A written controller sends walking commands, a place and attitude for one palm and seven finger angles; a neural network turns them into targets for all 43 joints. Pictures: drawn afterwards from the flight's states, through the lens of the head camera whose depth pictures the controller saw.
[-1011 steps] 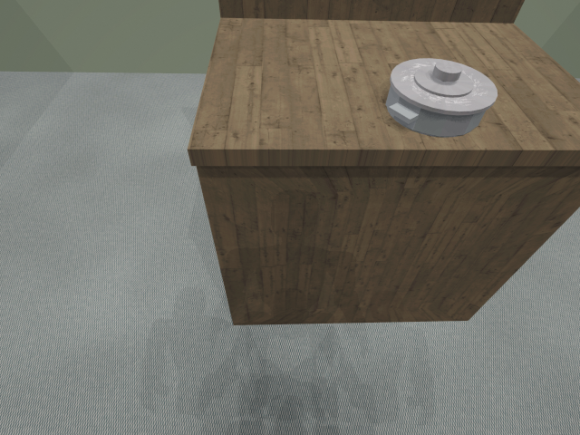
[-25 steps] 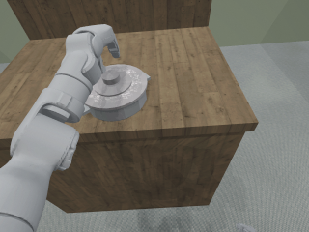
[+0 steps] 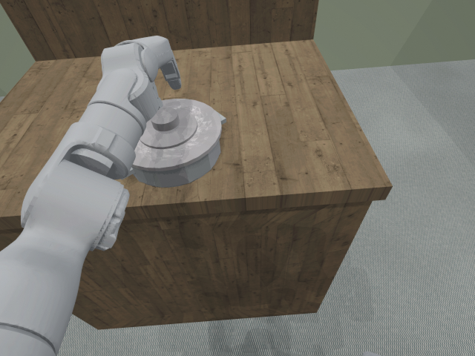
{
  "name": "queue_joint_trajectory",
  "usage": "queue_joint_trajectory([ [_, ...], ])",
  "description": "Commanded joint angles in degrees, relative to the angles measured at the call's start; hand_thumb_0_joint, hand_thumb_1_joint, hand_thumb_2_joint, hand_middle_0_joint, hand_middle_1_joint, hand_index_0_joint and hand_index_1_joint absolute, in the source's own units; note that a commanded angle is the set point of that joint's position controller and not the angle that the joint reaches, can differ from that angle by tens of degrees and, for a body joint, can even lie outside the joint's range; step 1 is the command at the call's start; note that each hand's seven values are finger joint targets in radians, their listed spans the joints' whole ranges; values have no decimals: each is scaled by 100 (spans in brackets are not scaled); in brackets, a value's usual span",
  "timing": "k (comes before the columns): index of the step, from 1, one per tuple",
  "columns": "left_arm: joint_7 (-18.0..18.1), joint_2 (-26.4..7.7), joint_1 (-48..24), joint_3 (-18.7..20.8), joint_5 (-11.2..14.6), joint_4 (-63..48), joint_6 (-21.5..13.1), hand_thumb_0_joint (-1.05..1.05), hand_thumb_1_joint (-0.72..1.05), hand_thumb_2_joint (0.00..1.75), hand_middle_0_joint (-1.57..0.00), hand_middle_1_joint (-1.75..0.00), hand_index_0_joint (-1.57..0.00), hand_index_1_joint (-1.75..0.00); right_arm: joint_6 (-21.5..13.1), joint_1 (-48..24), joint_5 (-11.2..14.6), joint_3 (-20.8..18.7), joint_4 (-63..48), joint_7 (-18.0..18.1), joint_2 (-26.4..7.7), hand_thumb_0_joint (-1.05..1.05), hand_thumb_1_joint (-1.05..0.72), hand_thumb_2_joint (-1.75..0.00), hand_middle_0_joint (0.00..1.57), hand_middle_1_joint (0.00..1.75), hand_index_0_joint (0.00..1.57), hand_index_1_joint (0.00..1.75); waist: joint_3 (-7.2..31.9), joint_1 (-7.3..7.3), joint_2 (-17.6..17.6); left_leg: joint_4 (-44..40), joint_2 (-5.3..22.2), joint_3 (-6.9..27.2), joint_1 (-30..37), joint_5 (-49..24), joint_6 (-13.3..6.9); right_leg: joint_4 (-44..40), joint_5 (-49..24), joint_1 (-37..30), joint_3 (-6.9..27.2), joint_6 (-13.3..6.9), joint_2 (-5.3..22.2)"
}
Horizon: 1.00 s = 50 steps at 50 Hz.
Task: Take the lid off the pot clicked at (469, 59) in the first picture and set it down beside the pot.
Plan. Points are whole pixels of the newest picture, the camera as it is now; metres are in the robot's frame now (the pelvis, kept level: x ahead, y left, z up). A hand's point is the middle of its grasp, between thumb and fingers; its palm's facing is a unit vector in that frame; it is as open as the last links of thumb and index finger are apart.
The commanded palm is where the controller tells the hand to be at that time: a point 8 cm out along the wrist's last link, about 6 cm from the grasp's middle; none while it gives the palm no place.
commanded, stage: lower the open fingers around the knob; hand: left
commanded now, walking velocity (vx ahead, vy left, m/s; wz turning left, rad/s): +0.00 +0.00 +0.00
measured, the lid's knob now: (165, 119) +0.50 +0.12 +0.16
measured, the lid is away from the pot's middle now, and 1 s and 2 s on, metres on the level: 0.00 0.00 0.00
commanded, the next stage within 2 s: close the fingers and squeeze the knob in 1.14 s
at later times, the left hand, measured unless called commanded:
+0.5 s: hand (153, 113) +0.46 +0.13 +0.20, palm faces -0.32 -0.10 -0.94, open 9.9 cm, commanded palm +0.45 +0.13 +0.24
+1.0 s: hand (158, 117) +0.46 +0.12 +0.18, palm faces -0.36 -0.08 -0.93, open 9.7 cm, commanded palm +0.45 +0.13 +0.23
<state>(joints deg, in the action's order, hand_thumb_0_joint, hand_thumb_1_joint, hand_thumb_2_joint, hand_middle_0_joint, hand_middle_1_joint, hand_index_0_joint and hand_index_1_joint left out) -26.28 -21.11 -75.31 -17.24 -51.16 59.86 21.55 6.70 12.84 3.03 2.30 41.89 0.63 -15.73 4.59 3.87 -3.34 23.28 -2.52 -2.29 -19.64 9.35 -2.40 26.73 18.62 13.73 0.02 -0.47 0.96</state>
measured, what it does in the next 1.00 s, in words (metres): stands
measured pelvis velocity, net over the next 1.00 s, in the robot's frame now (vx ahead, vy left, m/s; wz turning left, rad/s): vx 0.00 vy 0.00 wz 0.00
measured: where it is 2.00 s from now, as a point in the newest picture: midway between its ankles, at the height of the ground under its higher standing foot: outside the picture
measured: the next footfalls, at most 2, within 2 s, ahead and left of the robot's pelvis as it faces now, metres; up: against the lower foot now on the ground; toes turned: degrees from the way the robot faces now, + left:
none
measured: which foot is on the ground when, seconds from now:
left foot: down 0.00-1.00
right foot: down 0.00-1.00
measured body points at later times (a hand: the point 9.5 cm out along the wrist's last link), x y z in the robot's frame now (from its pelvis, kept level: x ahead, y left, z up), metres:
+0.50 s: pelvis +0.00 +0.00 +0.00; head +0.01 -0.03 +0.45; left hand +0.47 +0.13 +0.25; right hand +0.12 -0.26 -0.13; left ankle +0.02 +0.10 -0.74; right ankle -0.06 -0.11 -0.74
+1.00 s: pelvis +0.00 +0.00 +0.00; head +0.01 -0.03 +0.45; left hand +0.48 +0.12 +0.24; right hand +0.07 -0.26 -0.14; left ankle +0.02 +0.10 -0.74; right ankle -0.06 -0.11 -0.74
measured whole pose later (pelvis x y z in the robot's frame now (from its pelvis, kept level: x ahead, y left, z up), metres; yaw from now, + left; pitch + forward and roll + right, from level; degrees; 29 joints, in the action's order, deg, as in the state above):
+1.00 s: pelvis +0.00 +0.00 +0.00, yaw +0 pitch +6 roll +1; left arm -26.6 -20.5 -70.1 -19.9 -49.9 58.8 20.8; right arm 7.9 14.7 2.8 1.0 42.1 0.8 -16.3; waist 4.7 4.4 -2.8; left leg 25.3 -2.2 -1.8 -20.8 10.3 -2.2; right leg 27.8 19.1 14.3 -0.4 -0.7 0.6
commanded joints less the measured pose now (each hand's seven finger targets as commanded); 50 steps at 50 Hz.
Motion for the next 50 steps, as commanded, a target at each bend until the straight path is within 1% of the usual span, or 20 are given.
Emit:
queue_joint_trajectory([
  [1, 99, -1154, -3065, 280, -124, -1393, 30, 0, -38, 174, -90, -8, -90, -8, -297, -393, -41, -245, -816, 30, -709, 0, -90, -90, 20, 30, 20, 30, 2414, -89, 622, 308, -160, 249, 2076, -2279, -273, -182, -2822, -22, 11, -118, -251],
  [2, 72, -1192, -2984, 341, -107, -1525, 28, 0, -38, 174, -90, -8, -90, -8, -316, -357, -43, -277, -816, 25, -706, 0, -90, -90, 20, 30, 20, 30, 2531, -87, 713, 375, -159, 234, 2151, -2405, -296, -180, -2944, -71, 33, -97, -259],
  [4, 21, -1289, -2668, 389, -84, -1354, 49, 0, -38, 174, -90, -8, -90, -8, -276, -291, -38, -295, -791, 27, -755, 0, -90, -90, 20, 30, 20, 30, 2261, -73, 865, 387, -171, 206, 1946, -2277, -309, -217, -2958, -74, 6, -102, -267],
  [13, -3, -1289, -2618, 315, -56, -1536, -1, 0, -38, 174, -90, -8, -90, -8, -266, -420, 8, -265, -803, 48, -708, 0, -90, -90, 20, 30, 20, 30, 1881, -45, 636, 354, -208, 245, 1906, -1770, -293, -215, -2494, 276, -41, -137, -318],
  [14, -1, -1112, -2720, 154, -15, -1701, -29, 0, -38, 174, -90, -8, -90, -8, -253, -403, 4, -281, -799, 38, -719, 0, -90, -90, 20, 30, 20, 30, 1908, -13, 447, 360, -204, 243, 1976, -1799, -278, -228, -2487, 329, -60, -153, -307],
  [16, 22, -1020, -2686, 115, -39, -1698, -33, 0, -38, 174, -90, -8, -90, -8, -259, -456, 9, -281, -824, 38, -683, 0, -90, -90, 20, 30, 20, 30, 2026, 2, 430, 384, -181, 282, 2093, -1811, -264, -195, -2350, 407, -56, -153, -324],
  [17, 23, -908, -2622, 35, -27, -1521, -9, 0, -38, 174, -90, -8, -90, -8, -236, -432, 14, -272, -784, 40, -680, 0, -90, -90, 20, 30, 20, 30, 1873, 35, 481, 371, -181, 283, 2033, -1706, -260, -218, -2276, 494, -72, -155, -331],
  [20, 80, -1075, -2419, 161, -70, -1016, 35, 0, -38, 174, -90, -8, -90, -8, -152, -337, 6, -255, -703, 57, -727, 0, -90, -90, 20, 30, 20, 30, 1664, 40, 738, 302, -192, 253, 1727, -1294, -242, -242, -2119, 472, -96, -156, -339],
  [26, 140, -751, -2616, -88, -88, -802, 31, 0, -38, 174, -90, -8, -90, -8, -87, -328, -12, -250, -652, 79, -728, 0, -90, -90, 20, 30, 20, 30, 1806, 148, 624, 340, -196, 237, 1720, -1265, -230, -211, -2197, 517, -76, -151, -320],
  [27, 170, -993, -2654, 121, -106, -797, 21, 0, -38, 174, -90, -8, -90, -8, -79, -267, -29, -254, -626, 83, -749, 0, -90, -90, 20, 30, 20, 30, 1939, 126, 668, 326, -185, 250, 1717, -1272, -227, -199, -2216, 420, -71, -149, -319],
  [28, 155, -888, -2661, 12, -101, -713, 15, 0, -38, 174, -90, -8, -90, -8, -81, -283, -20, -239, -644, 90, -730, 0, -90, -90, 20, 30, 20, 30, 1889, 145, 644, 334, -203, 243, 1682, -1268, -234, -199, -2249, 443, -59, -150, -322],
  [29, 179, -1079, -2635, 209, -30, -770, -21, 0, -38, 174, -90, -8, -90, -8, -65, -232, -52, -268, -619, 103, -775, 0, -90, -90, 20, 30, 20, 30, 2020, 127, 732, 367, -198, 258, 1663, -1368, -240, -182, -2390, 288, -77, -157, -312],
  [32, 167, -1066, -2952, 167, -78, -888, -99, 0, -38, 174, -90, -8, -90, -8, -96, -227, -38, -273, -649, 133, -739, 0, -90, -90, 20, 30, 20, 30, 2179, 172, 750, 373, -196, 220, 1739, -1376, -266, -185, -2465, 305, -19, -119, -317],
  [35, 138, -987, -2287, 218, -36, -474, -80, 0, -38, 174, -90, -8, -90, -8, -90, -101, -42, -284, -609, 117, -764, 0, -90, -90, 20, 30, 20, 30, 1984, 107, 823, 427, -182, 223, 1671, -1727, -268, -138, -2634, 321, -68, -125, -334],
  [37, 94, -753, -2375, 45, 12, -777, -104, 0, -38, 174, -90, -8, -90, -8, -85, -136, -32, -300, -660, 77, -752, 0, -90, -90, 20, 30, 20, 30, 1951, 114, 793, 400, -175, 228, 1748, -1774, -269, -150, -2596, 376, -87, -117, -341],
  [39, 89, -617, -2279, -44, 49, -947, -133, 0, -38, 174, -90, -8, -90, -8, -92, -133, -49, -331, -690, 55, -769, 0, -90, -90, 20, 30, 20, 30, 2009, 100, 557, 465, -141, 273, 1931, -2085, -265, -146, -2593, 467, -96, -140, -341],
  [44, 80, -1039, -2323, 278, 121, -948, -126, 0, -38, 174, -90, -8, -90, -8, -96, -69, -63, -332, -646, 75, -797, 0, -90, -90, 20, 30, 20, 30, 1853, 62, 842, 368, -193, 210, 1699, -1591, -301, -200, -2568, 285, -89, -132, -345],
  [46, 58, -708, -2271, 2, 118, -801, -94, 0, -38, 174, -90, -8, -90, -8, -94, -120, -24, -313, -642, 89, -765, 0, -90, -90, 20, 30, 20, 30, 1677, 127, 906, 349, -189, 209, 1692, -1522, -306, -212, -2443, 461, -100, -122, -358],
  [47, 61, -646, -2301, -64, 111, -893, -83, 0, -38, 174, -90, -8, -90, -8, -96, -104, -18, -322, -641, 77, -766, 0, -90, -90, 20, 30, 20, 30, 1723, 123, 784, 336, -181, 201, 1759, -1516, -294, -219, -2393, 489, -101, -119, -363],
  [50, 113, -949, -2321, 174, 38, -1024, -120, 0, -38, 174, -90, -8, -90, -8, -113, -121, -48, -320, -666, 73, -780, 0, -90, -90, 20, 30, 20, 30, 1940, 53, 718, 357, -180, 240, 1820, -1531, -290, -184, -2383, 393, -81, -142, -357],
])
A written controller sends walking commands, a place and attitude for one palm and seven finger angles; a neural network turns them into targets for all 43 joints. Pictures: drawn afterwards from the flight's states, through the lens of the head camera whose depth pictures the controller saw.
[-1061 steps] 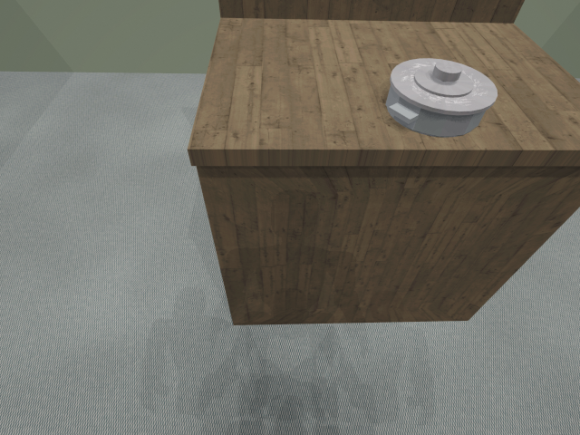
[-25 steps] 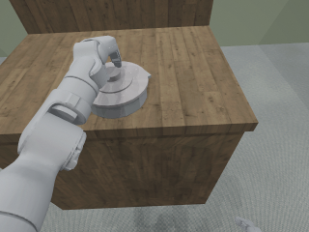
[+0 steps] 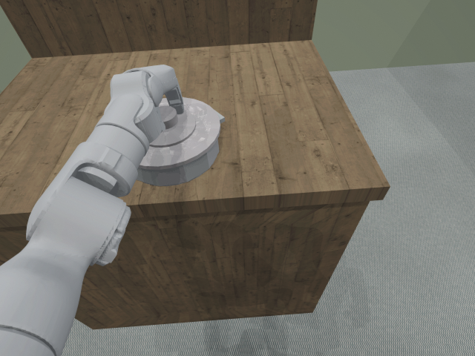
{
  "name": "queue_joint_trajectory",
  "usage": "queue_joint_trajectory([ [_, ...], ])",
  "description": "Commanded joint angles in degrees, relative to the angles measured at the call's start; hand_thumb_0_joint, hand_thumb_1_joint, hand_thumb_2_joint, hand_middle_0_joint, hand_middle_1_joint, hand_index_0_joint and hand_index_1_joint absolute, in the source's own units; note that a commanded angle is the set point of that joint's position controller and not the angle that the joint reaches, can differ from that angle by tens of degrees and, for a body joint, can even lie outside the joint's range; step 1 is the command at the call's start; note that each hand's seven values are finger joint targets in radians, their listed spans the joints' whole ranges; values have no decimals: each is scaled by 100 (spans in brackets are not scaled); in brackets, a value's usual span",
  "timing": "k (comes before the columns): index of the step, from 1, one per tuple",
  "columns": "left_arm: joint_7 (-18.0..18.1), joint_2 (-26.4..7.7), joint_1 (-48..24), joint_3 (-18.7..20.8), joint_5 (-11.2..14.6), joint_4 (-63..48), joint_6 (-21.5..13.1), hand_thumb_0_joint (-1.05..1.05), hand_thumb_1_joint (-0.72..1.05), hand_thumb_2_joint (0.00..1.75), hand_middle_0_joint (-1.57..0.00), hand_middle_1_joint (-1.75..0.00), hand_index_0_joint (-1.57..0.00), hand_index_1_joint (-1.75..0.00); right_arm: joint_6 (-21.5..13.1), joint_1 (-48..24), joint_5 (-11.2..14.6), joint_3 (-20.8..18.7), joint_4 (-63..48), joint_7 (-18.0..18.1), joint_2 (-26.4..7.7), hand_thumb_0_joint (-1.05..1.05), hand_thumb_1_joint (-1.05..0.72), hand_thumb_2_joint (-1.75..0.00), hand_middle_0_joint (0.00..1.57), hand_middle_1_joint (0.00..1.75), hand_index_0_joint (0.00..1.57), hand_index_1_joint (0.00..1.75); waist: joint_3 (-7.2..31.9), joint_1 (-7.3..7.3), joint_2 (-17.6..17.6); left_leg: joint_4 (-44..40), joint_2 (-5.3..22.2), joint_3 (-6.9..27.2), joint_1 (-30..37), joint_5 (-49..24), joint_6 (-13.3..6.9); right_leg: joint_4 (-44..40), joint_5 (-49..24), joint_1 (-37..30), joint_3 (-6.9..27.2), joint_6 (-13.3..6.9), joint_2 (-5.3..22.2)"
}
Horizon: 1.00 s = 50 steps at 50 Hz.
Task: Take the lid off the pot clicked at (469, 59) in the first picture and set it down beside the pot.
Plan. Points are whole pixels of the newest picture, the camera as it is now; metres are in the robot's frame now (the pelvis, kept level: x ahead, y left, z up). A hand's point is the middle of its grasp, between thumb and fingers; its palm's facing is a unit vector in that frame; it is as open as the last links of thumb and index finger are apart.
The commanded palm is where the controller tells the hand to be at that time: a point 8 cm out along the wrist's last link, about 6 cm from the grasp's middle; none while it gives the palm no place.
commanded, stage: lower the open fingers around the knob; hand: left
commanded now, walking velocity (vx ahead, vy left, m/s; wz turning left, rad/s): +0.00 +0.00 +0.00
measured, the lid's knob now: (163, 117) +0.50 +0.12 +0.16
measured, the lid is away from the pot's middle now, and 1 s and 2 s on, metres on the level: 0.00 0.00 0.00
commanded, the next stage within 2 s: close the fingers and squeeze the knob in 0.14 s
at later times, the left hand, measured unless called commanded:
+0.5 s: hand (158, 117) +0.47 +0.12 +0.18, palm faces -0.37 -0.10 -0.92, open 9.8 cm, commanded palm +0.46 +0.13 +0.23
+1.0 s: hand (160, 119) +0.47 +0.12 +0.18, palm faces -0.35 -0.07 -0.93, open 7.9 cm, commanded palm +0.46 +0.12 +0.23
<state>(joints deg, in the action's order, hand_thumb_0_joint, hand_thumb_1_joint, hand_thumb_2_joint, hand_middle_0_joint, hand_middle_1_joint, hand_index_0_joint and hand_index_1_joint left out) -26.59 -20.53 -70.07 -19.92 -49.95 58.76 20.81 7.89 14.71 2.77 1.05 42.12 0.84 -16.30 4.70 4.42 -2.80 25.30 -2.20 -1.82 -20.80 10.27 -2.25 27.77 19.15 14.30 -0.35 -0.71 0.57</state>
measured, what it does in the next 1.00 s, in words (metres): stands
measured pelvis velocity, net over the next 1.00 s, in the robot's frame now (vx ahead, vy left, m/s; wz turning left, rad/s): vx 0.00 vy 0.00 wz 0.00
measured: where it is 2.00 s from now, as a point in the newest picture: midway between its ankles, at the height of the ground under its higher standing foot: outside the picture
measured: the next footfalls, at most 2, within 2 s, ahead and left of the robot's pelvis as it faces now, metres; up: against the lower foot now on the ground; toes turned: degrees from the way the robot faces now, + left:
none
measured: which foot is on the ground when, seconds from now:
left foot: down 0.00-1.00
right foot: down 0.00-1.00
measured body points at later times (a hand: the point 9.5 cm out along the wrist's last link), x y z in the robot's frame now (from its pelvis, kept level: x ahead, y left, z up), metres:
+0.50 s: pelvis +0.00 +0.00 +0.00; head +0.02 -0.02 +0.45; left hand +0.48 +0.12 +0.23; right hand +0.09 -0.26 -0.14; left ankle +0.02 +0.10 -0.74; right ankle -0.06 -0.11 -0.74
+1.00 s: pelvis +0.00 +0.00 +0.00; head +0.02 -0.03 +0.45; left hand +0.48 +0.12 +0.23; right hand +0.10 -0.26 -0.13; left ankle +0.02 +0.10 -0.74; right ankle -0.06 -0.11 -0.74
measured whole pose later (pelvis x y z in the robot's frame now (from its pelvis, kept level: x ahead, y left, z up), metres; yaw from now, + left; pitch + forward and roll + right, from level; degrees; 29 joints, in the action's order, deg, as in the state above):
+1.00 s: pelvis +0.00 +0.00 +0.00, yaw +0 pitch +6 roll +1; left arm -25.6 -19.7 -68.7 -20.6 -49.9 57.6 20.9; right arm 7.7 12.0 3.0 1.3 41.1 1.1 -15.7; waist 4.8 4.0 -2.9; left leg 25.3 -2.1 -1.7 -20.9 10.4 -2.1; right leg 27.8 19.3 14.4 -0.3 -0.9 0.5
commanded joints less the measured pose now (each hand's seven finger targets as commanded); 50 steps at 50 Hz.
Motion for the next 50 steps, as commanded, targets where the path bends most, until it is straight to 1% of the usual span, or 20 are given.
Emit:
queue_joint_trajectory([
  [1, 154, -1180, -2780, 579, -96, -833, -42, 0, -38, 174, -90, -8, -90, -8, -231, -323, -24, -187, -697, 70, -725, 0, -90, -90, 20, 30, 20, 30, 1933, -17, 712, 160, -222, 168, 1879, -1552, -308, -296, -2448, 271, -23, -113, -308],
  [3, 133, -1036, -2855, 405, -76, -679, -9, 0, -38, 174, -90, -8, -90, -8, -212, -318, 4, -166, -672, 89, -707, 0, -90, -90, 20, 30, 20, 30, 1717, 49, 823, 91, -238, 127, 1699, -1223, -305, -350, -2283, 328, -32, -88, -307],
  [6, 173, -755, -3013, 156, -107, -594, 9, 0, -38, 174, -90, -8, -90, -8, -196, -355, 23, -162, -648, 84, -693, 0, -90, -90, 20, 30, 20, 30, 1545, 105, 595, 65, -219, 157, 1718, -1106, -279, -359, -2053, 568, -62, -125, -323],
  [7, 199, -924, -2955, 308, -131, -429, 26, 0, -38, 174, -90, -8, -90, -8, -187, -308, 9, -158, -603, 93, -708, 0, -90, -90, 20, 30, 20, 30, 1495, 104, 674, 75, -216, 175, 1687, -1115, -278, -364, -2059, 568, -73, -132, -331],
  [9, 225, -1025, -3130, 374, -165, -621, -6, 0, -38, 174, -90, -8, -90, -8, -181, -297, -15, -162, -623, 86, -723, 0, -90, -90, 20, 30, 20, 30, 1776, 69, 395, 83, -211, 190, 1761, -1188, -249, -314, -2121, 471, -59, -163, -309],
  [10, 239, -1166, -3073, 516, -194, -636, -24, 0, -38, 174, -90, -8, -90, -8, -196, -327, -22, -167, -667, 88, -708, 0, -90, -90, 20, 30, 20, 30, 1933, 43, 444, 119, -204, 185, 1843, -1302, -258, -291, -2215, 381, -27, -151, -297],
  [12, 218, -1081, -2916, 487, -193, -720, -52, 0, -38, 174, -90, -8, -90, -8, -207, -355, -18, -164, -716, 83, -680, 0, -90, -90, 20, 30, 20, 30, 2158, 8, 499, 178, -195, 193, 1903, -1567, -264, -233, -2409, 266, -9, -137, -284],
  [13, 180, -844, -2829, 302, -168, -752, -56, 0, -11, 103, -53, -68, -53, -68, -207, -372, -9, -169, -750, 76, -656, 0, -90, -90, 20, 30, 20, 30, 2110, 29, 558, 205, -205, 168, 1929, -1660, -275, -243, -2484, 293, -20, -123, -288],
  [15, 154, -728, -2913, 171, -135, -790, -54, 0, -9, 103, -53, -72, -53, -72, -169, -379, 15, -185, -731, 64, -685, 0, -90, -90, 20, 30, 20, 30, 1950, 107, 689, 190, -187, 138, 1881, -1589, -286, -297, -2437, 381, -31, -104, -297],
  [18, 174, -980, -3087, 354, -106, -607, 1, 0, -7, 103, -53, -77, -53, -77, -165, -359, 13, -155, -661, 97, -701, 0, -90, -90, 20, 30, 20, 30, 1669, 101, 747, 108, -225, 160, 1705, -1295, -292, -345, -2302, 436, -38, -114, -320],
  [21, 173, -979, -3140, 371, -69, -545, 1, 0, -4, 103, -53, -81, -53, -81, -189, -343, -11, -156, -629, 122, -704, 0, -90, -90, 20, 30, 20, 30, 1660, 105, 689, 111, -230, 170, 1753, -1350, -293, -340, -2353, 458, -42, -123, -318],
  [24, 162, -972, -3012, 397, -78, -813, -74, 0, -1, 102, -54, -85, -54, -85, -226, -337, -32, -184, -693, 107, -686, 0, -90, -90, 20, 30, 20, 30, 2023, 32, 649, 178, -207, 182, 1912, -1606, -295, -289, -2535, 294, -14, -125, -294],
  [29, 168, -849, -3013, 307, -97, -1079, -115, 0, 4, 101, -56, -91, -56, -91, -208, -313, -19, -214, -705, 75, -684, 0, -90, -90, 20, 30, 20, 30, 2138, 48, 499, 234, -167, 193, 2095, -1944, -290, -274, -2560, 357, -37, -128, -309],
  [31, 196, -1253, -2944, 643, -107, -1161, -127, 0, 6, 100, -56, -93, -56, -93, -236, -387, -23, -199, -750, 85, -691, 0, -90, -90, 20, 30, 20, 30, 2221, -28, 536, 233, -186, 177, 2092, -1930, -303, -253, -2647, 227, -1, -119, -306],
  [34, 159, -882, -2874, 344, -38, -1054, -92, 0, 10, 98, -58, -95, -58, -95, -238, -368, -3, -203, -730, 88, -650, 0, -90, -90, 20, 30, 20, 30, 1969, 17, 629, 222, -203, 164, 1989, -1830, -311, -305, -2609, 312, -34, -120, -316],
  [36, 183, -1118, -2733, 496, -96, -857, -51, 0, 12, 97, -59, -97, -59, -97, -228, -401, 13, -174, -709, 99, -686, 0, -90, -90, 20, 30, 20, 30, 1862, -14, 689, 202, -208, 154, 1891, -1769, -310, -301, -2597, 296, -10, -117, -319],
  [41, 185, -865, -2901, 329, -105, -1216, -59, 0, 18, 94, -62, -100, -62, -100, -239, -464, 5, -186, -743, 66, -653, 0, -90, -90, 20, 30, 20, 30, 2080, -6, 360, 244, -164, 220, 2199, -2129, -279, -257, -2577, 418, -21, -137, -313],
  [44, 206, -1174, -2858, 584, -121, -1224, -73, 0, 22, 91, -64, -102, -64, -102, -217, -423, -18, -192, -736, 72, -681, 0, -90, -90, 20, 30, 20, 30, 2157, -51, 529, 236, -164, 206, 2069, -2015, -282, -262, -2615, 248, -21, -143, -311],
  [47, 181, -672, -2982, 142, -65, -1097, -8, 0, 26, 88, -66, -103, -66, -103, -205, -497, 32, -169, -726, 79, -637, 0, -90, -90, 20, 30, 20, 30, 1941, 60, 633, 187, -189, 180, 2043, -1803, -287, -302, -2516, 410, -41, -117, -322],
  [50, 217, -664, -3164, 146, -76, -900, 40, 0, 30, 85, -69, -104, -69, -104, -197, -429, 7, -180, -626, 88, -672, 0, -90, -90, 20, 30, 20, 30, 1859, 115, 580, 145, -169, 208, 2073, -1578, -274, -337, -2274, 578, -65, -136, -342],
])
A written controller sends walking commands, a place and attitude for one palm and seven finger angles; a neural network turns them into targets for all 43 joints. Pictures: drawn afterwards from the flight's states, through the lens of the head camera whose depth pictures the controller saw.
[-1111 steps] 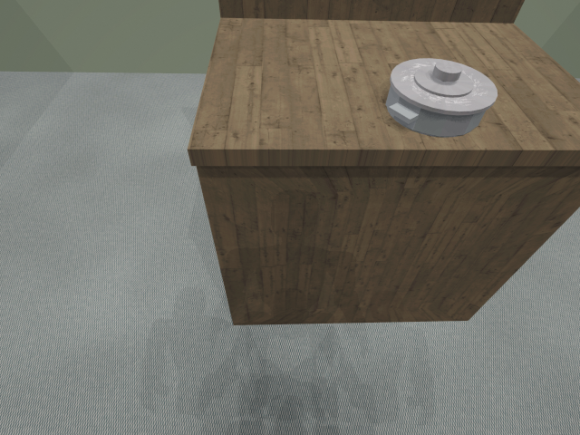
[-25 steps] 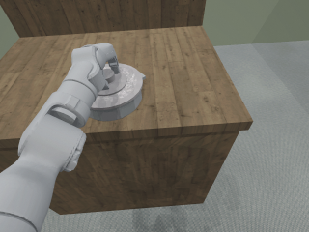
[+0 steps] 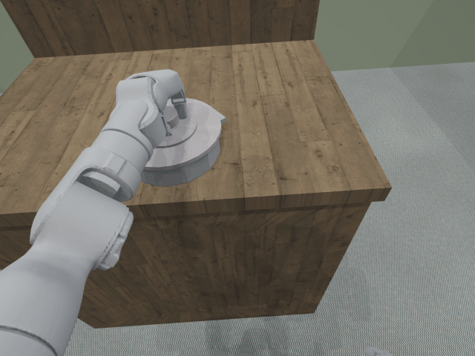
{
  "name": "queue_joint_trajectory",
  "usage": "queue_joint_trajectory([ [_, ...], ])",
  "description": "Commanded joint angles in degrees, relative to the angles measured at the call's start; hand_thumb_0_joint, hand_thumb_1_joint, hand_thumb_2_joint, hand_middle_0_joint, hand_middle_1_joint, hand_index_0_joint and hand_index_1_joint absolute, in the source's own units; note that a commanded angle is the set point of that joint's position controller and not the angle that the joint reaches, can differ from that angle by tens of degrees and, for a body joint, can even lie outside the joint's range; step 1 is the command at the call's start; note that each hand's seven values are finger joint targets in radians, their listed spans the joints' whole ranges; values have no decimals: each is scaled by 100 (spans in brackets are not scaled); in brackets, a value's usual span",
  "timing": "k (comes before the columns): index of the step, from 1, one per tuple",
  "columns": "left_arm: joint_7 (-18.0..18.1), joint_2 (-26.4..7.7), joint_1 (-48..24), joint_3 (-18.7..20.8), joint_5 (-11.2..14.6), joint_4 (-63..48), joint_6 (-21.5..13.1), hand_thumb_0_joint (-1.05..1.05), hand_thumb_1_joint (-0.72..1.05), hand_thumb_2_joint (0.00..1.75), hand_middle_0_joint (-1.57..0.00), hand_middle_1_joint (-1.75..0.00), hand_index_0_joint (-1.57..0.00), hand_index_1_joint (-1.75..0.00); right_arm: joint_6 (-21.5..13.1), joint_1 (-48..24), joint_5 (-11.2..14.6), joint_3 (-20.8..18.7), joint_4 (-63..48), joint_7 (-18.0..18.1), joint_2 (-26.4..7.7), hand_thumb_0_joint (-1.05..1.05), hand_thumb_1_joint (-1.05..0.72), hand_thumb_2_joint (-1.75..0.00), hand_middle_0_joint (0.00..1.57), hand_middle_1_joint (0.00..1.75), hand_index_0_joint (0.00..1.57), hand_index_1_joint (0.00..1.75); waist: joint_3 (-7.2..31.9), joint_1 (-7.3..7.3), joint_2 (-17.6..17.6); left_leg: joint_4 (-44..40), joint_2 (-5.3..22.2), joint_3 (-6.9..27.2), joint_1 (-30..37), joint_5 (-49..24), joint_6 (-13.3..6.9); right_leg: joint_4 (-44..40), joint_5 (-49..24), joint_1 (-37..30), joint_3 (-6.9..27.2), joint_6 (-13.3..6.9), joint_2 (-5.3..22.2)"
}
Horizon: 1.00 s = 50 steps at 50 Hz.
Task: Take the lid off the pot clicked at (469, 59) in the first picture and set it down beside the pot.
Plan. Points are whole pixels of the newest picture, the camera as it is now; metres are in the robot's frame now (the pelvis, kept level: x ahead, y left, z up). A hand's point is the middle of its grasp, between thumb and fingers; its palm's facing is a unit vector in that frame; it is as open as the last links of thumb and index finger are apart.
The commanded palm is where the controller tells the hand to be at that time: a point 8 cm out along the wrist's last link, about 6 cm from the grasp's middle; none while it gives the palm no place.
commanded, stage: close the fingers and squeeze the knob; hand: left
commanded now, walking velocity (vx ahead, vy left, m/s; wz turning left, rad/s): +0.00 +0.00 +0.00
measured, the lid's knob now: (164, 118) +0.50 +0.12 +0.16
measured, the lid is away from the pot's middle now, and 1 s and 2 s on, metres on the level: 0.00 0.00 0.02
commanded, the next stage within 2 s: lift the lid straight up in 0.68 s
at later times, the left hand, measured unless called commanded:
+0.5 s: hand (162, 117) +0.47 +0.12 +0.18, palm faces -0.39 -0.07 -0.92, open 7.8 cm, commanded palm +0.47 +0.12 +0.23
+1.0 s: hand (161, 117) +0.47 +0.12 +0.18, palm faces -0.37 -0.09 -0.92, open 7.8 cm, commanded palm +0.46 +0.13 +0.25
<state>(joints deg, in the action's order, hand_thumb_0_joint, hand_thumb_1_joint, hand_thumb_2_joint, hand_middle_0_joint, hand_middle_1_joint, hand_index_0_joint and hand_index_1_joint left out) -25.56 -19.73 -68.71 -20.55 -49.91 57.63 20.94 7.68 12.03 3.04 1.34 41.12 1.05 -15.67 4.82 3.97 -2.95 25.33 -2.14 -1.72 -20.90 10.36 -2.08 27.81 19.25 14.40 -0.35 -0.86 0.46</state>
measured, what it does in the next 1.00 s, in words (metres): stands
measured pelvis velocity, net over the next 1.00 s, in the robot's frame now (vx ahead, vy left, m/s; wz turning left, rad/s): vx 0.00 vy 0.00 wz -0.01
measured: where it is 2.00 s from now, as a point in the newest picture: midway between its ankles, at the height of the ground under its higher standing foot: outside the picture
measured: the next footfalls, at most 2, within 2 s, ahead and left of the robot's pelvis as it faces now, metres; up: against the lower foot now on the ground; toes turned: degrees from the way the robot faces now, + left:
none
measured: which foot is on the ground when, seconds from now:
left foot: down 0.00-1.00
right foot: down 0.00-1.00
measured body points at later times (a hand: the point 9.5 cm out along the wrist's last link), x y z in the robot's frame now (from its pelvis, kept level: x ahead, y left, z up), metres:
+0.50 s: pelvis +0.00 +0.00 +0.00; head +0.02 -0.03 +0.45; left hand +0.48 +0.12 +0.23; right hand +0.08 -0.27 -0.14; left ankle +0.02 +0.10 -0.74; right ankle -0.06 -0.11 -0.74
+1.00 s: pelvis +0.00 +0.00 +0.00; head +0.02 -0.02 +0.45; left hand +0.48 +0.12 +0.23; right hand +0.08 -0.26 -0.13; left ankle +0.02 +0.10 -0.74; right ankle -0.06 -0.11 -0.74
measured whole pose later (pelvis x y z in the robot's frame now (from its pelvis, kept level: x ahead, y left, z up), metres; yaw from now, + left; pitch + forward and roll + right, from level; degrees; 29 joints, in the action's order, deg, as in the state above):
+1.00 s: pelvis +0.00 +0.00 +0.00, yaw -1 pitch +6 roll +1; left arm -27.0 -21.3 -68.9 -18.6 -50.1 58.7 19.0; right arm 6.7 13.8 2.7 1.0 41.6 1.8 -15.8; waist 5.3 4.8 -2.9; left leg 25.3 -1.9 -2.1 -21.1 10.6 -2.1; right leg 27.5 19.1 14.6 0.2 -0.9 0.2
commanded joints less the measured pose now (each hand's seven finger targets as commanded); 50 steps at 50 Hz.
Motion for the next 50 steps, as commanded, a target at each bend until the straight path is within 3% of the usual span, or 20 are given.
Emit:
queue_joint_trajectory([
  [1, 118, -904, -3298, 341, -82, -741, 38, 0, 31, 84, -69, -104, -69, -104, -191, -146, -31, -203, -523, 82, -741, 0, -90, -90, 20, 30, 20, 30, 1902, 130, 613, 160, -198, 181, 2043, -1584, -302, -336, -2394, 487, -35, -118, -329],
  [2, 116, -1028, -3283, 429, -117, -587, 50, 0, 32, 82, -70, -104, -70, -104, -192, -152, -35, -191, -495, 100, -754, 0, -90, -90, 20, 30, 20, 30, 1915, 135, 661, 150, -197, 178, 1970, -1534, -292, -313, -2408, 445, -31, -119, -319],
  [5, 64, -657, -3443, 156, -76, -704, 8, 0, 33, 86, -68, -102, -69, -103, -201, -155, -35, -210, -515, 90, -733, 0, -90, -90, 20, 30, 20, 30, 2016, 198, 614, 178, -206, 166, 2042, -1598, -293, -298, -2478, 475, -21, -108, -302],
  [9, 35, -686, -3258, 255, -58, -793, -21, 0, 34, 90, -66, -101, -69, -103, -182, -84, -81, -240, -502, 71, -752, 0, -90, -90, 20, 30, 20, 30, 2146, 145, 631, 279, -192, 185, 2110, -2043, -298, -250, -2745, 388, -41, -112, -313],
  [10, 31, -837, -3261, 342, -87, -736, -27, 0, 34, 91, -66, -101, -69, -103, -182, -115, -71, -229, -520, 77, -760, 0, -90, -90, 20, 30, 20, 30, 2098, 158, 705, 268, -201, 163, 2066, -1934, -309, -274, -2707, 383, -15, -97, -311],
  [12, 6, -598, -3350, 130, -60, -643, -16, 0, 36, 92, -66, -101, -70, -104, -174, -112, -45, -216, -482, 86, -746, 0, -90, -90, 20, 30, 20, 30, 1927, 219, 695, 228, -222, 154, 1980, -1747, -307, -293, -2624, 483, -25, -98, -318],
  [17, 6, -649, -3371, 150, -48, -393, 34, 0, 40, 95, -68, -101, -73, -105, -171, -62, -47, -213, -411, 114, -773, 0, -90, -90, 20, 30, 20, 30, 1686, 259, 758, 179, -241, 136, 1838, -1446, -316, -341, -2498, 569, -30, -98, -325],
  [20, 19, -647, -3495, 181, -30, -757, -52, 0, 42, 96, -69, -102, -74, -106, -210, -64, -72, -236, -461, 95, -759, 0, -90, -90, 20, 30, 20, 30, 2063, 214, 599, 219, -213, 168, 2070, -1682, -310, -281, -2575, 485, -27, -110, -314],
  [21, 29, -784, -3305, 313, -69, -608, -62, 0, 43, 96, -70, -102, -75, -106, -209, -54, -80, -233, -450, 95, -770, 0, -90, -90, 20, 30, 20, 30, 2073, 166, 590, 257, -208, 184, 2039, -1835, -306, -243, -2633, 455, -24, -119, -320],
  [24, -9, -607, -3349, 155, -33, -545, -51, 0, 46, 98, -71, -103, -77, -107, -182, -6, -69, -245, -429, 92, -763, 0, -90, -90, 20, 30, 20, 30, 1859, 231, 658, 237, -228, 137, 1873, -1572, -317, -307, -2565, 486, -38, -114, -324],
  [28, 15, -754, -3380, 191, -60, -298, 10, 0, 49, 100, -74, -104, -79, -108, -174, -18, -43, -210, -383, 127, -785, 0, -90, -90, 20, 30, 20, 30, 1697, 270, 728, 166, -244, 122, 1751, -1283, -322, -352, -2412, 553, -24, -101, -327],
  [31, 45, -1098, -3415, 470, -84, -486, -46, 0, 52, 101, -75, -105, -81, -109, -197, -19, -64, -223, -434, 124, -802, 0, -90, -90, 20, 30, 20, 30, 2028, 170, 668, 182, -235, 126, 1818, -1451, -321, -286, -2560, 335, 9, -104, -308],
  [34, 21, -851, -3307, 315, -72, -544, -96, 0, 55, 103, -76, -106, -82, -110, -204, 8, -78, -247, -458, 113, -765, 0, -90, -90, 20, 30, 20, 30, 2039, 179, 638, 234, -221, 126, 1880, -1625, -323, -288, -2644, 354, -12, -113, -306],
  [36, 30, -1081, -3221, 467, -103, -458, -96, 0, 56, 103, -77, -107, -83, -110, -182, -28, -64, -225, -478, 129, -793, 0, -90, -90, 20, 30, 20, 30, 1982, 168, 727, 215, -221, 104, 1792, -1555, -325, -284, -2618, 326, -2, -96, -310],
  [39, 27, -1061, -3314, 404, -75, -273, -60, 0, 56, 104, -78, -108, -84, -110, -161, 27, -56, -227, -437, 150, -799, 0, -90, -90, 20, 30, 20, 30, 1685, 207, 811, 151, -244, 81, 1581, -1251, -335, -362, -2478, 373, -14, -100, -312],
  [40, 62, -1419, -3417, 659, -94, -424, -76, 0, 56, 104, -78, -108, -84, -110, -173, 4, -56, -212, -462, 159, -818, 0, -90, -90, 20, 30, 20, 30, 1848, 157, 832, 138, -238, 81, 1647, -1314, -343, -348, -2559, 253, 20, -89, -304],
  [44, 57, -1104, -3633, 436, -97, -1015, -203, 0, 57, 104, -78, -108, -85, -110, -255, -65, -55, -233, -578, 131, -728, 0, -90, -90, 20, 30, 20, 30, 2320, 117, 423, 236, -187, 163, 2094, -1944, -325, -264, -2725, 243, 18, -117, -287],
  [46, 72, -1281, -3513, 605, -134, -1116, -235, 0, 57, 104, -78, -109, -85, -110, -308, -93, -66, -242, -629, 123, -722, 0, -90, -90, 20, 30, 20, 30, 2463, 63, 326, 280, -165, 198, 2293, -2189, -326, -251, -2709, 265, 31, -111, -306],
  [47, 84, -1432, -3634, 702, -150, -1181, -240, 0, 57, 104, -78, -109, -85, -110, -311, -96, -54, -234, -601, 125, -728, 0, -90, -90, 20, 30, 20, 30, 2458, 74, 357, 277, -157, 200, 2282, -2192, -319, -248, -2714, 251, 31, -116, -309],
  [50, 88, -1220, -3887, 489, -74, -1235, -243, 0, 57, 104, -78, -109, -85, -109, -376, -122, -18, -234, -594, 141, -702, 0, -90, -90, 20, 30, 20, 30, 2228, 145, 469, 225, -164, 204, 2296, -1981, -343, -323, -2544, 410, 4, -112, -334],
])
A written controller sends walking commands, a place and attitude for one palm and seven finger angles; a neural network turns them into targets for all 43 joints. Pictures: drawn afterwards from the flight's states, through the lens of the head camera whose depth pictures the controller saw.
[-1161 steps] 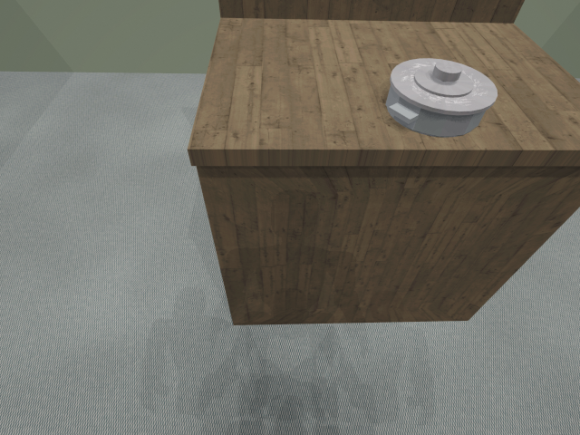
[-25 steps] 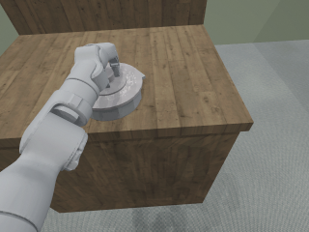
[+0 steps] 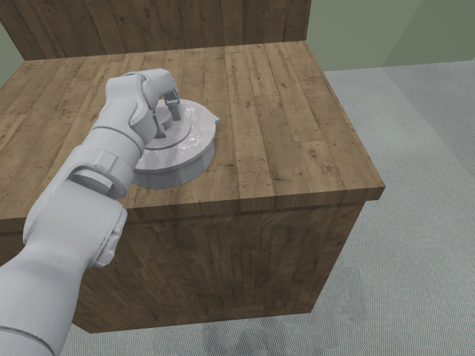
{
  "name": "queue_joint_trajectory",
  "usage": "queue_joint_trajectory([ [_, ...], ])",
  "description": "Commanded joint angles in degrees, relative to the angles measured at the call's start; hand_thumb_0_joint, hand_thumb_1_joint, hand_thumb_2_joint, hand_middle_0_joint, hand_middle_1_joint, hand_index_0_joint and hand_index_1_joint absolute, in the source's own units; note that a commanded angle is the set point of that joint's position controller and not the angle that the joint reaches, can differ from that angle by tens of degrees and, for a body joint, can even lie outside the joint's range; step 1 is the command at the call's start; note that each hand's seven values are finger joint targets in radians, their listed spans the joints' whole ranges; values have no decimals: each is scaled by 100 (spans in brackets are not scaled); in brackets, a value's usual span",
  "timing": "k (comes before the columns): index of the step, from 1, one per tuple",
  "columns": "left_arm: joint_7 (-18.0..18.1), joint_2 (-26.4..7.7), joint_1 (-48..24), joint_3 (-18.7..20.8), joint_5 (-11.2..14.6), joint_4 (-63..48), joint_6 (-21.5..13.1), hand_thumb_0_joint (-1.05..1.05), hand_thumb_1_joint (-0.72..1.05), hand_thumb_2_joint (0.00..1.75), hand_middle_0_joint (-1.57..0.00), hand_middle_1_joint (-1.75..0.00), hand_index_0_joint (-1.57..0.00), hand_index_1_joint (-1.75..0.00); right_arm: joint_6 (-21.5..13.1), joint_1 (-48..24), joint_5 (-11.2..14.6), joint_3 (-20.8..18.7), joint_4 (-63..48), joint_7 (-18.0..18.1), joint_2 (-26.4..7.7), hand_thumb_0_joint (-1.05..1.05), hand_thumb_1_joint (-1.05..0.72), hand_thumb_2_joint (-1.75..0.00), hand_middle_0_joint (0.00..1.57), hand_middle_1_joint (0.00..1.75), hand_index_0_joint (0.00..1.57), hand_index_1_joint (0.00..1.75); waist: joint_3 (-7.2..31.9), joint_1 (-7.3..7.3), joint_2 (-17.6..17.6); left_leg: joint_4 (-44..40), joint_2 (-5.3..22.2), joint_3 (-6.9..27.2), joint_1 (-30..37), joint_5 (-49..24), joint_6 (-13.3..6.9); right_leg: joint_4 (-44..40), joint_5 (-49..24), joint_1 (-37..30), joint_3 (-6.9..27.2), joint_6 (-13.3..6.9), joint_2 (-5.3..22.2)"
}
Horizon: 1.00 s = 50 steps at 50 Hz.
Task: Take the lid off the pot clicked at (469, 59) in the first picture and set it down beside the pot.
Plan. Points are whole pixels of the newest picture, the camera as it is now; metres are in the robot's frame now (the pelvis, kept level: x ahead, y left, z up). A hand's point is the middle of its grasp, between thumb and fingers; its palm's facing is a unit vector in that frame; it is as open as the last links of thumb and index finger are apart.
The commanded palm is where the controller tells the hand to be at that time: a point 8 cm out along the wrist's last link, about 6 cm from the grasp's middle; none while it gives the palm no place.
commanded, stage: lift the lid straight up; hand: left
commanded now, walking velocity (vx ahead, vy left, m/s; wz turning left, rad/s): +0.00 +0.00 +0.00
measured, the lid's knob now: (158, 119) +0.49 +0.13 +0.16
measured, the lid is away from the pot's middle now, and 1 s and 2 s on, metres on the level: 0.00 0.02 0.01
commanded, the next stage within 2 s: move the lid sideways beside the pot in 1.78 s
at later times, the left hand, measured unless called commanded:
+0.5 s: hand (147, 101) +0.46 +0.13 +0.22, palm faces -0.32 -0.11 -0.94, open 7.8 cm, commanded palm +0.46 +0.13 +0.29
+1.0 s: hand (150, 71) +0.47 +0.11 +0.26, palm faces -0.27 -0.13 -0.96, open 7.8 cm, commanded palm +0.46 +0.12 +0.33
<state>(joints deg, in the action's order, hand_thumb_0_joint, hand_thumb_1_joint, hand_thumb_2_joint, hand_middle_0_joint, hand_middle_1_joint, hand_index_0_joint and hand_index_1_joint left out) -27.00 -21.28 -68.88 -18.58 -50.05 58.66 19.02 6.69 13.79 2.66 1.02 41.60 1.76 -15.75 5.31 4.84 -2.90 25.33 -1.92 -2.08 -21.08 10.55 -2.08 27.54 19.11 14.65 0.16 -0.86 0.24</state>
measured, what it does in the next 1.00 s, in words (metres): stands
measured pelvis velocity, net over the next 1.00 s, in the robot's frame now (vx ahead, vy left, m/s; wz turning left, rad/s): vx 0.00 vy -0.01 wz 0.00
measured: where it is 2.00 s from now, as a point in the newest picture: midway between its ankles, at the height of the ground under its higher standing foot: outside the picture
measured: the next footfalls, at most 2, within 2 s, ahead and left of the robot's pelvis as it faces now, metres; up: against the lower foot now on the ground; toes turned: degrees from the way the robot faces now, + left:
none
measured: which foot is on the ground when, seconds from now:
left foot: down 0.00-1.00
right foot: down 0.00-1.00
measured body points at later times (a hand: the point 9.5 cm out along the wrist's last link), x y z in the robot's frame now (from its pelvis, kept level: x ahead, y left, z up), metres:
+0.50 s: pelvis +0.00 +0.00 +0.00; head +0.01 -0.03 +0.45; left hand +0.47 +0.13 +0.27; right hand +0.11 -0.26 -0.13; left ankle +0.02 +0.10 -0.74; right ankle -0.06 -0.11 -0.74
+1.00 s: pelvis +0.00 -0.01 +0.00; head +0.01 -0.03 +0.45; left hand +0.48 +0.12 +0.32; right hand +0.08 -0.27 -0.13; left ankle +0.02 +0.10 -0.74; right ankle -0.06 -0.11 -0.74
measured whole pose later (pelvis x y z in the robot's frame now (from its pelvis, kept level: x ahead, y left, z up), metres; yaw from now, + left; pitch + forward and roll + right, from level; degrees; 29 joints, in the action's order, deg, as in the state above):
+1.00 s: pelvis +0.00 -0.01 +0.00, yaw +0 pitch +6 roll +1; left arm -30.3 -22.6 -80.9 -16.9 -51.7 63.2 22.5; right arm 2.8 13.8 2.4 1.9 43.4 2.1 -15.9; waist 5.8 4.9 -3.0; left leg 23.7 -1.7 -2.1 -20.2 9.7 -1.6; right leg 27.2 18.8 14.4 0.3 -1.3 0.0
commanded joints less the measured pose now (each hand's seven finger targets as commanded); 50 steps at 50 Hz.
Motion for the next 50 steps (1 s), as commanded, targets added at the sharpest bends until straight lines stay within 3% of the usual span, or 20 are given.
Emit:
queue_joint_trajectory([
  [1, 255, -1343, -3881, 513, -78, -1248, -25, 0, 57, 104, -78, -109, -85, -109, -303, -261, 15, -196, -613, 82, -718, 0, -90, -90, 20, 30, 20, 30, 2199, 3, 515, 195, -194, 248, 2238, -1926, -340, -291, -2510, 310, -45, -110, -314],
  [3, 273, -1600, -3917, 679, -116, -1285, -34, 0, 57, 104, -78, -109, -85, -109, -374, -317, 4, -172, -629, 112, -715, 0, -90, -90, 20, 30, 20, 30, 2376, -59, 545, 201, -215, 249, 2253, -1970, -348, -265, -2650, 166, 2, -110, -289],
  [5, 274, -1392, -4273, 487, -79, -1713, -106, 0, 57, 104, -78, -109, -85, -109, -455, -347, 16, -182, -662, 98, -676, 0, -90, -90, 20, 30, 20, 30, 2585, -12, 312, 231, -192, 280, 2497, -2203, -331, -234, -2696, 208, -4, -105, -278],
  [7, 282, -1272, -4119, 453, -112, -1799, -102, 0, 57, 104, -78, -109, -85, -109, -538, -324, 6, -210, -658, 71, -662, 0, -90, -90, 20, 30, 20, 30, 2672, -55, 161, 299, -148, 343, 2731, -2613, -314, -216, -2699, 332, -14, -110, -296],
  [9, 253, -1463, -3872, 616, -159, -1423, -18, 0, 57, 104, -78, -109, -85, -109, -492, -257, -12, -213, -583, 55, -720, 0, -90, -90, 20, 30, 20, 30, 2454, -93, 326, 285, -158, 330, 2462, -2516, -302, -238, -2695, 273, -34, -131, -288],
  [12, 202, -1399, -3936, 527, -169, -1249, 93, 0, 57, 104, -78, -109, -85, -109, -470, -334, 12, -184, -591, 66, -707, 0, -90, -90, 20, 30, 20, 30, 2268, -64, 615, 228, -218, 239, 2261, -2146, -328, -270, -2721, 234, -19, -94, -277],
  [14, 195, -1462, -4194, 540, -155, -1464, 72, 0, 57, 104, -78, -109, -85, -109, -477, -361, -5, -177, -597, 68, -717, 0, -90, -90, 20, 30, 20, 30, 2389, -79, 450, 227, -209, 261, 2305, -2240, -313, -249, -2784, 171, -15, -118, -252],
  [17, 140, -1248, -4223, 355, -179, -1322, 116, 0, 57, 104, -78, -109, -85, -109, -492, -392, 6, -163, -598, 85, -683, 0, -90, -90, 20, 30, 20, 30, 2293, -15, 529, 236, -221, 267, 2334, -2205, -318, -268, -2727, 285, -19, -97, -275],
  [19, 121, -1256, -4379, 354, -144, -1616, 81, 0, 57, 104, -78, -109, -85, -109, -528, -423, -5, -180, -639, 75, -687, 0, -90, -90, 20, 30, 20, 30, 2494, -35, 376, 261, -208, 280, 2467, -2328, -314, -268, -2760, 223, 6, -111, -252],
  [21, 95, -1397, -4361, 466, -184, -1512, 96, 0, 57, 104, -78, -109, -85, -109, -546, -418, -14, -177, -623, 79, -690, 0, -90, -90, 20, 30, 20, 30, 2532, -38, 456, 275, -220, 276, 2462, -2331, -320, -248, -2816, 197, 14, -92, -253],
  [25, 63, -1250, -4415, 298, -194, -1105, 209, 0, 57, 104, -78, -109, -85, -109, -481, -405, 17, -146, -548, 79, -713, 0, -90, -90, 20, 30, 20, 30, 2065, 20, 602, 153, -237, 241, 2195, -1807, -309, -335, -2497, 359, -33, -101, -277],
  [29, 81, -1300, -4815, 334, -197, -1446, 140, 0, 57, 104, -78, -109, -85, -109, -574, -446, -19, -135, -579, 95, -692, 0, -90, -90, 20, 30, 20, 30, 2474, -21, 316, 179, -219, 308, 2426, -2078, -293, -280, -2611, 266, 0, -135, -253],
  [32, 74, -1473, -4673, 466, -302, -1067, 198, 0, 57, 104, -78, -109, -85, -109, -583, -419, -17, -130, -534, 103, -692, 0, -90, -90, 20, 30, 20, 30, 2350, -42, 429, 160, -223, 281, 2270, -1900, -289, -284, -2518, 263, 16, -125, -256],
  [34, 68, -1257, -4787, 316, -253, -1027, 219, 0, 57, 104, -78, -109, -85, -109, -569, -369, -3, -131, -506, 94, -703, 0, -90, -90, 20, 30, 20, 30, 2246, 0, 514, 89, -217, 268, 2182, -1781, -283, -318, -2452, 274, -18, -134, -256],
  [37, 70, -1342, -4848, 362, -313, -874, 266, 0, 57, 104, -78, -109, -85, -109, -595, -393, -15, -114, -511, 102, -706, 0, -90, -90, 20, 30, 20, 30, 2195, -14, 590, 74, -231, 258, 2132, -1667, -298, -332, -2410, 291, 5, -110, -252],
  [41, 60, -1647, -5045, 550, -362, -935, 277, 0, 57, 104, -78, -109, -85, -109, -616, -382, -31, -114, -515, 114, -729, 0, -90, -90, 20, 30, 20, 30, 2436, -55, 635, 86, -228, 221, 2103, -1807, -310, -293, -2668, 56, 61, -96, -215],
  [44, 27, -1527, -5054, 455, -359, -835, 295, 0, 57, 104, -78, -109, -85, -109, -638, -346, -36, -128, -497, 107, -719, 0, -90, -90, 20, 30, 20, 30, 2350, -37, 660, 94, -227, 202, 2052, -1755, -317, -335, -2649, 71, 62, -100, -212],
  [46, 16, -1719, -4943, 591, -417, -753, 322, 0, 57, 104, -78, -109, -85, -109, -639, -369, -41, -121, -510, 103, -733, 0, -90, -90, 20, 30, 20, 30, 2352, -87, 636, 125, -237, 194, 2015, -1920, -331, -293, -2811, 13, 89, -93, -207],
  [49, -30, -1318, -5041, 313, -354, -781, 375, 0, 57, 104, -78, -109, -85, -109, -610, -296, -17, -140, -477, 78, -736, 0, -90, -90, 20, 30, 20, 30, 2188, 5, 532, 105, -213, 180, 2069, -1949, -320, -353, -2748, 164, 41, -101, -205],
  [50, -42, -1470, -5017, 402, -377, -777, 395, 0, 57, 104, -78, -109, -85, -109, -605, -324, -27, -132, -502, 79, -744, 0, -90, -90, 20, 30, 20, 30, 2158, -11, 679, 123, -230, 171, 2036, -1941, -342, -358, -2785, 118, 65, -80, -218],
])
